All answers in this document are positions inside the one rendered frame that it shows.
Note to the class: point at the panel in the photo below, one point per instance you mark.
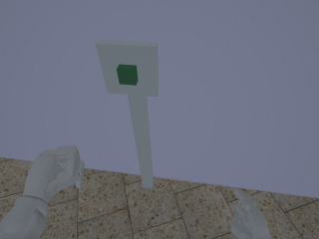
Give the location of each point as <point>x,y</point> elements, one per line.
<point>145,56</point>

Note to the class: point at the right robot hand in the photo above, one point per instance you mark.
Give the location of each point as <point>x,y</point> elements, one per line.
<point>254,223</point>

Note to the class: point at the left robot hand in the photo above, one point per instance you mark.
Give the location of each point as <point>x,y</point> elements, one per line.
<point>46,176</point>

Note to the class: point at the left robot forearm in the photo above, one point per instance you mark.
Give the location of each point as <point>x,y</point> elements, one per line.
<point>26,220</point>

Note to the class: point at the button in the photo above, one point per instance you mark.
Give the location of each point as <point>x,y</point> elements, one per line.
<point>127,74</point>

